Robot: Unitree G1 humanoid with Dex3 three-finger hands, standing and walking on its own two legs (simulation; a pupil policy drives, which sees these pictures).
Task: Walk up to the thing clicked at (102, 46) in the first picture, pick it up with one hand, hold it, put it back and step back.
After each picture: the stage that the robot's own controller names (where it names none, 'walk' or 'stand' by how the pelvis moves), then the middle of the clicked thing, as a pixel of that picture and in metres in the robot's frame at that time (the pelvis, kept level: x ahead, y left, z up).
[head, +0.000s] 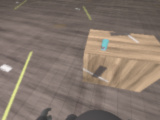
stand; (104, 44) +0.81 -0.14 -0.05
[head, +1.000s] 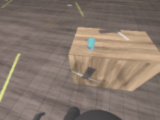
rise first; (91, 44) +0.72 +0.05 -0.02
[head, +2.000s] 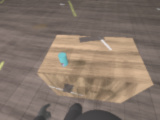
stand; (63, 59) +0.48 +0.27 -0.03
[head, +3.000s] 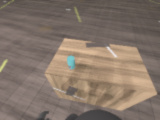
stand; (71, 62) +0.50 +0.19 -0.05
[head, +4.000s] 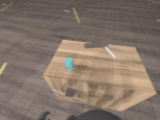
stand; (69, 64) +0.49 +0.20 -0.05
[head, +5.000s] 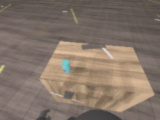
stand; (66, 66) +0.46 +0.23 -0.05
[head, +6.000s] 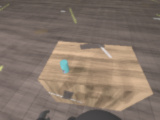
stand; (64, 66) +0.46 +0.24 -0.05
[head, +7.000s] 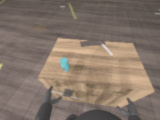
rise first; (65, 64) +0.46 +0.24 -0.05
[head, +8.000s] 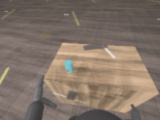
rise first; (69, 66) +0.46 +0.22 -0.05
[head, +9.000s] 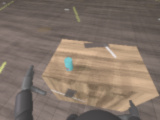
go down; (68, 64) +0.47 +0.21 -0.04
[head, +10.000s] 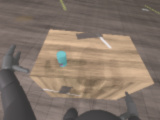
go down; (62, 59) +0.46 +0.21 +0.00
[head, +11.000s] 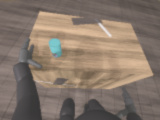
close in; (55, 48) +0.48 +0.21 +0.04
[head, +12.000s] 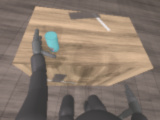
close; (52, 42) +0.51 +0.21 +0.07
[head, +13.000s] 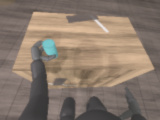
lift; (50, 49) +0.47 +0.22 +0.06
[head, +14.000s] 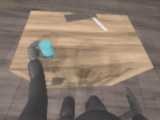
lift; (48, 50) +0.46 +0.22 +0.06
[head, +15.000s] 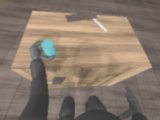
lift; (50, 50) +0.46 +0.21 +0.06
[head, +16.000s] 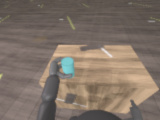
lift; (68, 68) +0.30 +0.14 +0.17
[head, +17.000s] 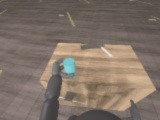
hold; (70, 68) +0.32 +0.14 +0.13
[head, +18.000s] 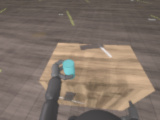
hold; (69, 69) +0.32 +0.14 +0.11
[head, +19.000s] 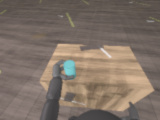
hold; (70, 70) +0.32 +0.14 +0.12
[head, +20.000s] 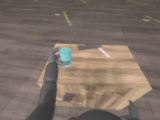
crouch; (65, 57) +0.39 +0.17 +0.15
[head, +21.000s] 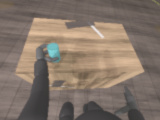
lower; (54, 53) +0.47 +0.20 +0.03
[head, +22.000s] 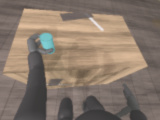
lower; (48, 44) +0.51 +0.21 +0.06
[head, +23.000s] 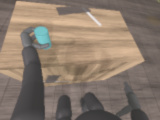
lower; (43, 38) +0.53 +0.21 +0.07
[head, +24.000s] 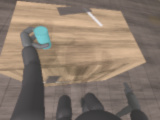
lower; (43, 38) +0.53 +0.22 +0.07
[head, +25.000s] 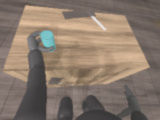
loosen; (48, 42) +0.51 +0.21 +0.06
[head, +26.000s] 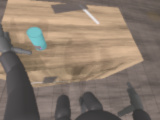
rise; (38, 39) +0.51 +0.23 +0.06
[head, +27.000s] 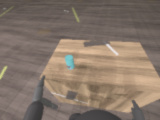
sink last; (69, 62) +0.47 +0.20 +0.00
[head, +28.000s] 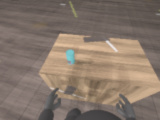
stand; (70, 57) +0.50 +0.19 +0.01
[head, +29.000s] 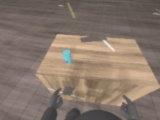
stand; (67, 57) +0.50 +0.21 +0.01
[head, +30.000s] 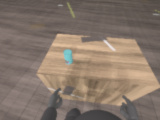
stand; (68, 57) +0.50 +0.20 +0.01
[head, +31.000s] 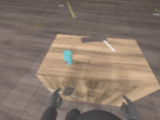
stand; (67, 57) +0.49 +0.21 +0.01
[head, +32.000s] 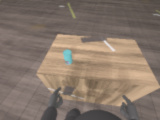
stand; (68, 57) +0.50 +0.21 +0.01
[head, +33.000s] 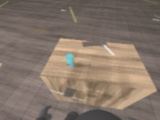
stand; (70, 60) +0.50 +0.20 -0.03
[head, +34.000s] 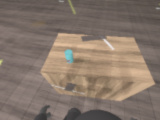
walk; (69, 56) +0.52 +0.21 -0.05
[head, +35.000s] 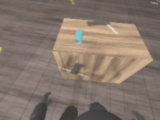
walk; (78, 37) +0.72 +0.14 -0.02
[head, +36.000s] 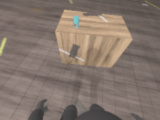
walk; (76, 21) +1.04 +0.22 -0.04
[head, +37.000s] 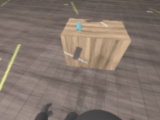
stand; (78, 27) +1.13 +0.21 -0.04
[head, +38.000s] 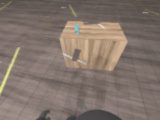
stand; (76, 29) +1.14 +0.23 -0.05
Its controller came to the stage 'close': yes
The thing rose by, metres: 0.21
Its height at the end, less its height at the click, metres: +0.00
